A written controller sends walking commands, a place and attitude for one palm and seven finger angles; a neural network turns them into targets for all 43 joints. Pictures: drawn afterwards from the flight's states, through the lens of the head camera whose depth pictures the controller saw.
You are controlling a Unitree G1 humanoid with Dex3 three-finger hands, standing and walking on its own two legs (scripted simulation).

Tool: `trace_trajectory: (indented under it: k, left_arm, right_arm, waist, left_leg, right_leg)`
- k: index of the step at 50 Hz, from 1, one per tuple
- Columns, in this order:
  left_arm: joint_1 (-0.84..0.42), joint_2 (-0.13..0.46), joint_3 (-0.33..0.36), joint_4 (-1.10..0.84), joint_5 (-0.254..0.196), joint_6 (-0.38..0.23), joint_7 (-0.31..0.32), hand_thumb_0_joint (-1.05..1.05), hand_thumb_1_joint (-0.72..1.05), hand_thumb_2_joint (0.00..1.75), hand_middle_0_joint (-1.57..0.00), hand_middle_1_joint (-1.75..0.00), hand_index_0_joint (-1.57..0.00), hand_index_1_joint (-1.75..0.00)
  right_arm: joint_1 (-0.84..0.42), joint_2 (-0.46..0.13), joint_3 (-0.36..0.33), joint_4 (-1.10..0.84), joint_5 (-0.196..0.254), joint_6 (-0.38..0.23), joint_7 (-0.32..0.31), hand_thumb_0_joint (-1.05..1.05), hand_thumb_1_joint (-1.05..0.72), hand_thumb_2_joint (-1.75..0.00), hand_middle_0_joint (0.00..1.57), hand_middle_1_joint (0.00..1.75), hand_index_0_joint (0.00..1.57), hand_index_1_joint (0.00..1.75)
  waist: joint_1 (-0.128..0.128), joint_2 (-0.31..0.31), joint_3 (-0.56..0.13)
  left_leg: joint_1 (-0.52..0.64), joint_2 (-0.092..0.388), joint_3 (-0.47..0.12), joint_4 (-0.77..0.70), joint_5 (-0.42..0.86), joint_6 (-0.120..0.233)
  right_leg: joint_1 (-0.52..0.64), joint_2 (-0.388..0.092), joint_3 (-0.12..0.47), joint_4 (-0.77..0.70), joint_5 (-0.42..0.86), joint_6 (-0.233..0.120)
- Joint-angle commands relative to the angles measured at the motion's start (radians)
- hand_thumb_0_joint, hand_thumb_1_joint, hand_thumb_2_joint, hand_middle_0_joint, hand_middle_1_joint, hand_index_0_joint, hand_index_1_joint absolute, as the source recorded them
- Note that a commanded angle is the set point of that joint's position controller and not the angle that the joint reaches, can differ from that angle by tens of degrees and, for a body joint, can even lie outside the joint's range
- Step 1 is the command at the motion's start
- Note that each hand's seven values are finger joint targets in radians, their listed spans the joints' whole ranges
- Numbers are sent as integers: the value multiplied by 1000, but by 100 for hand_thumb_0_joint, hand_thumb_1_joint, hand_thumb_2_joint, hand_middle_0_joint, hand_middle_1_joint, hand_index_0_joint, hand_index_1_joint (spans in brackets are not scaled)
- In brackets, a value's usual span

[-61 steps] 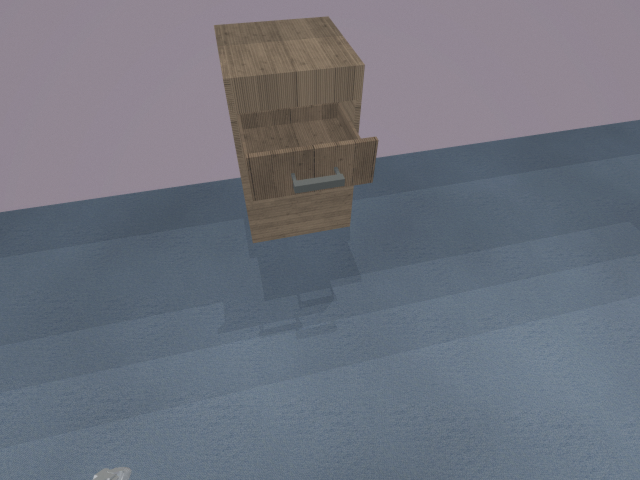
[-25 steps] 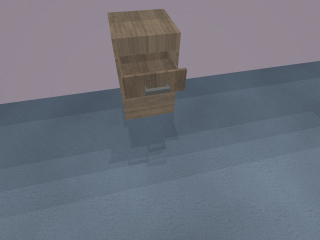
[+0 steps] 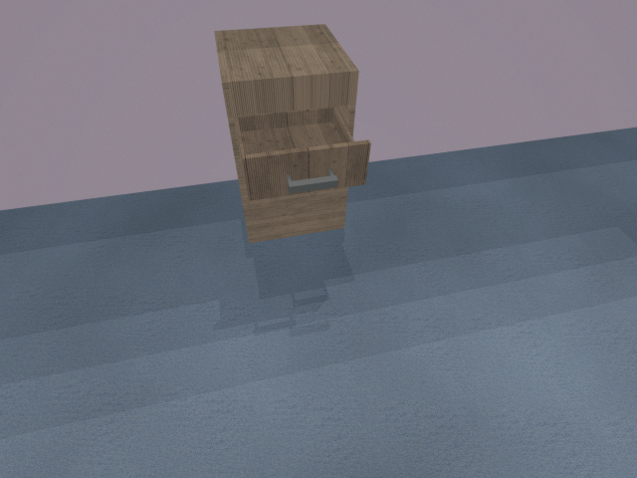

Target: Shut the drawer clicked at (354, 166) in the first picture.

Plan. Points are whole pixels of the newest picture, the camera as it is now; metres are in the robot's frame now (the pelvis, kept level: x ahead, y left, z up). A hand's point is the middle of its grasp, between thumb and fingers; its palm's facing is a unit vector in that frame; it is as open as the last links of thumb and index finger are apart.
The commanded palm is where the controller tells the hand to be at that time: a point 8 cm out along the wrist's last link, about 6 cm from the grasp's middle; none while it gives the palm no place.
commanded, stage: look at it before walking up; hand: left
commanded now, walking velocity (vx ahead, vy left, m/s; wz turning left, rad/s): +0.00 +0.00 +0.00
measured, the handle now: (311, 179) +0.97 +0.08 -0.25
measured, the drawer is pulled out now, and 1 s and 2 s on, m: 0.24 0.24 0.24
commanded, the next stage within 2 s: walk to a spot facing it in 0.22 s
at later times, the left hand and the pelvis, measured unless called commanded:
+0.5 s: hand out of the picture +0.05 +0.23 -0.17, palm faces -0.03 -0.95 -0.30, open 7.4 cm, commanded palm none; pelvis +0.00 +0.00 +0.00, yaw -3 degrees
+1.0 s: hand out of the picture +0.02 +0.15 -0.16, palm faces -0.18 -0.96 -0.23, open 7.3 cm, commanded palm none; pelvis +0.01 -0.03 +0.00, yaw -17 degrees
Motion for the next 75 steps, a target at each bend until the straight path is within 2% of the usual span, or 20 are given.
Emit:
trace_trajectory:
  k: [1,16,21,29,34,37,38,39,40,41,44,61,64,66,67,68,69,70,71,75]
  left_arm:
    - [-27,193,39,-57,2,-26,12,0,90,90,-20,-30,-20,-30]
    - [-12,191,38,-46,2,-29,13,0,90,90,-20,-30,-20,-30]
    - [31,110,37,-54,1,4,15,0,90,90,-20,-30,-20,-30]
    - [49,106,70,-151,10,36,2,0,90,90,-20,-30,-20,-30]
    - [111,34,83,-182,12,46,-16,0,90,90,-20,-30,-20,-30]
    - [219,12,93,-169,19,36,-31,0,90,90,-20,-30,-20,-30]
    - [310,37,103,-142,24,23,-25,0,90,90,-20,-30,-20,-30]
    - [359,157,120,-137,35,5,-5,0,90,90,-20,-30,-20,-30]
    - [376,156,114,-149,13,0,12,0,90,90,-20,-30,-20,-30]
    - [296,130,113,-169,11,-10,13,0,90,90,-20,-30,-20,-30]
    - [219,63,98,-192,5,-40,5,0,90,90,-20,-30,-20,-30]
    - [396,26,102,-111,23,-65,18,0,90,90,-20,-30,-20,-30]
    - [355,44,110,-118,25,-58,21,0,90,90,-20,-30,-20,-30]
    - [279,51,119,-135,20,-57,20,0,90,90,-20,-30,-20,-30]
    - [268,25,121,-139,16,-58,16,0,90,90,-20,-30,-20,-30]
    - [289,-31,120,-151,2,-56,3,0,90,90,-20,-30,-20,-30]
    - [299,-55,112,-170,3,-59,-3,0,90,90,-20,-30,-20,-30]
    - [265,-30,118,-176,13,-56,-3,0,90,90,-20,-30,-20,-30]
    - [228,-22,123,-165,21,-49,-9,0,90,90,-20,-30,-20,-30]
    - [257,-71,117,-135,29,0,-39,0,90,90,-20,-30,-20,-30]
  right_arm:
    - [-33,-188,-31,-56,6,-21,-16,0,-90,-90,20,30,20,30]
    - [-28,-182,-31,-49,7,-22,-17,0,-90,-90,20,30,20,30]
    - [35,-87,-25,-49,5,-4,-29,0,-90,-90,20,30,20,30]
    - [51,-112,-72,-146,2,16,-35,0,-90,-90,20,30,20,30]
    - [27,-139,-97,-194,-2,5,-28,0,-90,-90,20,30,20,30]
    - [-41,-131,-106,-219,-8,8,-19,0,-90,-90,20,30,20,30]
    - [-48,-87,-98,-227,-6,17,-13,0,-90,-90,20,30,20,30]
    - [-46,9,-77,-268,1,19,-5,0,-90,-90,20,30,20,30]
    - [-113,-31,-80,-302,-9,10,-3,0,-90,-90,20,30,20,30]
    - [-67,-52,-90,-283,-6,5,4,0,-90,-90,20,30,20,30]
    - [6,-35,-96,-232,-12,-8,15,0,-90,-90,20,30,20,30]
    - [-170,45,-82,-332,-3,-36,14,0,-90,-90,20,30,20,30]
    - [-146,54,-82,-336,7,-47,15,0,-90,-90,20,30,20,30]
    - [14,36,-88,-296,7,-59,2,0,-90,-90,20,30,20,30]
    - [163,-10,-98,-246,7,-65,-15,0,-90,-90,20,30,20,30]
    - [313,-124,-126,-207,-7,-70,-26,0,-90,-90,20,30,20,30]
    - [380,-176,-128,-203,-1,-67,-24,0,-90,-90,20,30,20,30]
    - [312,-136,-115,-227,-5,-57,-23,0,-90,-90,20,30,20,30]
    - [231,-46,-98,-235,-7,-62,-22,0,-90,-90,20,30,20,30]
    - [168,62,-60,-217,2,-94,-28,0,-90,-90,20,30,20,30]
  waist:
    - [-3,0,-25]
    - [-4,-9,-37]
    - [-8,-10,-25]
    - [-9,35,12]
    - [15,207,-29]
    - [88,117,-10]
    - [131,-75,22]
    - [136,-471,73]
    - [132,-325,145]
    - [71,-231,147]
    - [12,-58,78]
    - [80,-120,49]
    - [65,-152,55]
    - [-17,-140,15]
    - [-73,-90,-42]
    - [-118,169,-156]
    - [-100,315,-167]
    - [-84,202,-65]
    - [-45,81,31]
    - [44,156,100]
  left_leg:
    - [2,96,-89,-58,85,38]
    - [19,99,-85,-61,107,36]
    - [21,111,-19,11,104,19]
    - [-23,167,-15,46,-60,46]
    - [-66,355,-103,-85,-171,170]
    - [-238,320,-2,63,-397,111]
    - [-365,208,99,316,-466,47]
    - [-624,24,190,696,-512,-27]
    - [-653,36,29,782,-401,-7]
    - [-606,81,-13,798,-250,6]
    - [-507,100,-2,795,-65,-12]
    - [-538,54,27,478,-84,-41]
    - [-364,19,44,344,-127,-17]
    - [-79,-10,54,165,-57,1]
    - [178,28,18,97,-45,17]
    - [398,289,-265,28,-171,71]
    - [374,489,-545,-103,-245,134]
    - [232,500,-564,-157,-319,178]
    - [93,425,-427,-186,-328,153]
    - [-93,285,-50,-195,26,44]
  right_leg:
    - [-10,-118,110,-88,40,-13]
    - [6,-118,110,-92,81,-12]
    - [-49,-110,144,-25,183,-11]
    - [-209,-47,174,116,85,-17]
    - [-215,10,4,479,-285,18]
    - [-14,-18,-11,297,-225,8]
    - [69,-44,91,92,-274,-9]
    - [82,-289,583,-194,-470,-94]
    - [-7,-347,707,-294,-424,-122]
    - [-43,-308,625,-299,-487,-120]
    - [-57,-218,451,-232,-309,-125]
    - [152,-192,454,-144,112,-202]
    - [66,-181,446,-90,184,-187]
    - [-67,-121,390,28,219,-145]
    - [-193,-53,346,206,223,-113]
    - [-373,62,222,501,-80,-66]
    - [-511,84,108,754,-360,-21]
    - [-536,14,126,853,-317,-22]
    - [-538,-21,103,898,-215,-19]
    - [-466,-76,62,890,-3,2]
